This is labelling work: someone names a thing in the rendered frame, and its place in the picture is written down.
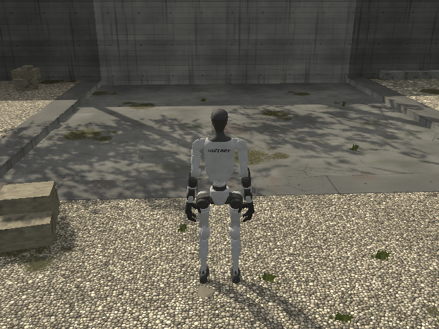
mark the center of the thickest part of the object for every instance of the robot right hand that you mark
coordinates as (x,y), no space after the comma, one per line
(250,211)

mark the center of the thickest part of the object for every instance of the right robot forearm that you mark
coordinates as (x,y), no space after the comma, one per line
(247,189)

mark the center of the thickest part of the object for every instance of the left robot thigh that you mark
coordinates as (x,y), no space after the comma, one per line
(203,200)

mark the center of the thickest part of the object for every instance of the robot left upper arm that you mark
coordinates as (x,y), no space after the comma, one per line
(196,156)

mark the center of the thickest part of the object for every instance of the robot right foot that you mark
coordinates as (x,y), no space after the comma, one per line
(235,277)

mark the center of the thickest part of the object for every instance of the left robot forearm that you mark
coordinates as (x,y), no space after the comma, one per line
(191,189)

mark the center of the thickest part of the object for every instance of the robot left hand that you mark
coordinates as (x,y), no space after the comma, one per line
(189,212)

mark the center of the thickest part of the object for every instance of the robot right upper arm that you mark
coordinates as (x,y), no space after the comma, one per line
(242,156)

